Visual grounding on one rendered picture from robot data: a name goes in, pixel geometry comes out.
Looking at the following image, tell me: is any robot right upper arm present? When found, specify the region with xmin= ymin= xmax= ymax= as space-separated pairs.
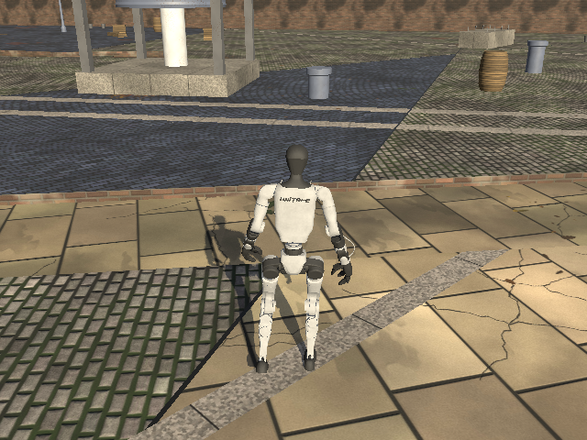
xmin=315 ymin=185 xmax=340 ymax=237

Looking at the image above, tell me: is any left robot forearm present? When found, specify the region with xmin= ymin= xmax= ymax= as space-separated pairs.
xmin=243 ymin=218 xmax=259 ymax=249

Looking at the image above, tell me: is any robot left hand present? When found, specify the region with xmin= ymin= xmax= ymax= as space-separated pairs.
xmin=241 ymin=246 xmax=262 ymax=262

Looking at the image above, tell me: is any left robot shin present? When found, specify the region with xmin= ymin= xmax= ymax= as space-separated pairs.
xmin=259 ymin=299 xmax=272 ymax=362

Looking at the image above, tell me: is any robot right hand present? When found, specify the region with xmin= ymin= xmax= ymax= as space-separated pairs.
xmin=331 ymin=262 xmax=352 ymax=285

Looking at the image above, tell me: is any right robot forearm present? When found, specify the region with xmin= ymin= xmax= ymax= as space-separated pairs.
xmin=331 ymin=223 xmax=350 ymax=265

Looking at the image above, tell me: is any robot right foot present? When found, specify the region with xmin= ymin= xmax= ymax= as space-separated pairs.
xmin=304 ymin=349 xmax=316 ymax=371

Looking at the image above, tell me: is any robot left upper arm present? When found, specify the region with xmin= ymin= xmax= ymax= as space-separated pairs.
xmin=250 ymin=183 xmax=277 ymax=233

